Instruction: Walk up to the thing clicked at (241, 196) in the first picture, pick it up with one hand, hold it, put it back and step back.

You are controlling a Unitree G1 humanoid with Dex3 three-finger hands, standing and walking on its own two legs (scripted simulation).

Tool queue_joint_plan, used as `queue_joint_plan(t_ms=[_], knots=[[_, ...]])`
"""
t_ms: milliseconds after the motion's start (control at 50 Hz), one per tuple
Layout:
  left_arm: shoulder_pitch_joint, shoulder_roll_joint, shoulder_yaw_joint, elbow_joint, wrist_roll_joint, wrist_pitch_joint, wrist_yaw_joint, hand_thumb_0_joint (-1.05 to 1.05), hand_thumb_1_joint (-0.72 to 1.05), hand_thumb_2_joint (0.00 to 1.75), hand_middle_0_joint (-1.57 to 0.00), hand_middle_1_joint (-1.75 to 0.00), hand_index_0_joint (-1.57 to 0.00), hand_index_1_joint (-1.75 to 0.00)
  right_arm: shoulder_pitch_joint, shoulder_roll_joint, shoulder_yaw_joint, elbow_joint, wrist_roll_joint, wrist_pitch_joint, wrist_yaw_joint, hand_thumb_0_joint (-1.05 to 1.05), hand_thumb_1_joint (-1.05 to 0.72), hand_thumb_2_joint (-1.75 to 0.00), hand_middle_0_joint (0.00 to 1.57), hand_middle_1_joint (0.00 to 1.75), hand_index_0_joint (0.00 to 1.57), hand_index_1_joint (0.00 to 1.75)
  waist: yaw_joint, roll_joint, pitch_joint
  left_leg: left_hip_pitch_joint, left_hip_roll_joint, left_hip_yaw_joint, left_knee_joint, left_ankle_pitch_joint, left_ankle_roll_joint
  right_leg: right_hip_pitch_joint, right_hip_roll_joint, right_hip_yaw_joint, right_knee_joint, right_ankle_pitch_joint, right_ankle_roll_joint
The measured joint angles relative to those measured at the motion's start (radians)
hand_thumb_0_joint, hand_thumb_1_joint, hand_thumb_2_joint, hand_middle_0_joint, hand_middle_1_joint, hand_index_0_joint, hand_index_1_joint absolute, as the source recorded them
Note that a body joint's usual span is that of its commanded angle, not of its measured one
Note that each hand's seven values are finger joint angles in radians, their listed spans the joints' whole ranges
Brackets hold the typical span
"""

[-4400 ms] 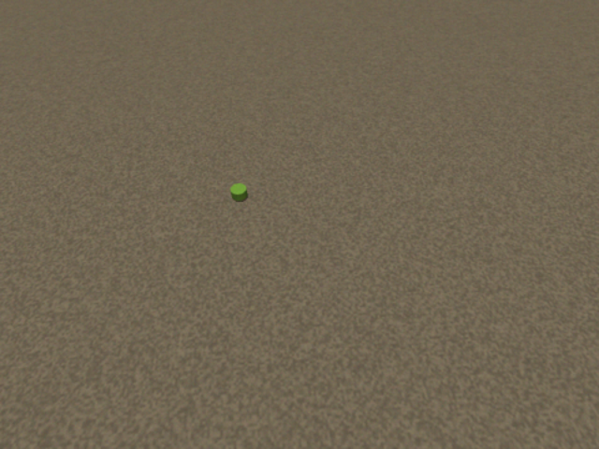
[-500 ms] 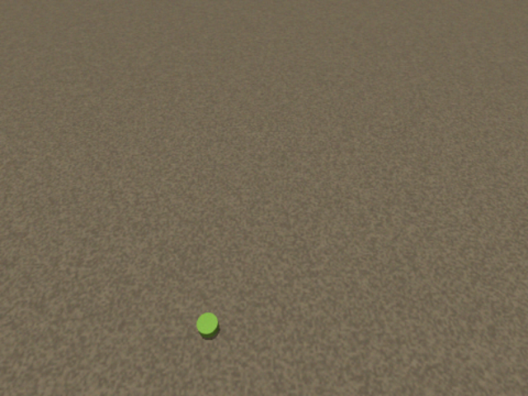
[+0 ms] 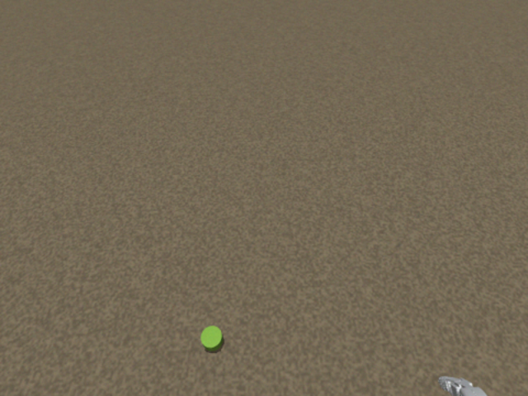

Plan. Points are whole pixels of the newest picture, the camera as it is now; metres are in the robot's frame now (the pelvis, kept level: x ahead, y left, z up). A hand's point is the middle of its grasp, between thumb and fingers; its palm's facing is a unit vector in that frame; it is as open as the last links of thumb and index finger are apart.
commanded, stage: walk up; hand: left
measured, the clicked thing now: (212, 338) +0.43 +0.23 -0.76
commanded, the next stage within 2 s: stand in 0.70 s
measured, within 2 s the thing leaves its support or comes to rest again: neither
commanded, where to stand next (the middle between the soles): +0.03 +0.00 m, yaw -1 degrees
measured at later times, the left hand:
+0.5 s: hand out of the picture +0.10 +0.25 -0.15, palm faces -0.05 -0.93 -0.35, open 7.4 cm
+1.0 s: hand out of the picture +0.09 +0.24 -0.15, palm faces -0.04 -0.94 -0.35, open 7.4 cm
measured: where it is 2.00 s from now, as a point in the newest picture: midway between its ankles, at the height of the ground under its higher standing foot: outside the picture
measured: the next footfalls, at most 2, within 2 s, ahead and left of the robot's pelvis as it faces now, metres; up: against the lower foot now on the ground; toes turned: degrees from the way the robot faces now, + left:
none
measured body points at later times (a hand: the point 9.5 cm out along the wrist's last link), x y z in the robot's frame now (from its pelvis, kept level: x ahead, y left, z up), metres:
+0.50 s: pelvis +0.01 +0.00 +0.00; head +0.01 -0.01 +0.45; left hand +0.10 +0.30 -0.13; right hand +0.07 -0.31 -0.13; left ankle +0.00 +0.12 -0.74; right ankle +0.02 -0.14 -0.74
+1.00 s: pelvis +0.00 -0.01 +0.00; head +0.01 -0.01 +0.45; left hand +0.09 +0.29 -0.13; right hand +0.09 -0.31 -0.13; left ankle +0.00 +0.12 -0.74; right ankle +0.02 -0.14 -0.74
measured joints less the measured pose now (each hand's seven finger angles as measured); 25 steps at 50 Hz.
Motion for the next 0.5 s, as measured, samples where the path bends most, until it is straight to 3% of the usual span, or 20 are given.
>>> queue_joint_plan(t_ms=[500], knots=[[0.003,-0.018,0.016,0.003,0.009,0.015,-0.003,0.01,0.9,0.9,-0.2,-0.3,-0.21,-0.3,0.086,0.004,-0.005,0.038,-0.008,0.006,-0.001,0.01,-0.9,-0.9,0.2,0.3,0.2,0.3,-0.028,0.001,-0.003,0.033,0.007,0.011,-0.045,0.013,-0.006,0.023,0.008,0.01,-0.037,0.013,-0.005]])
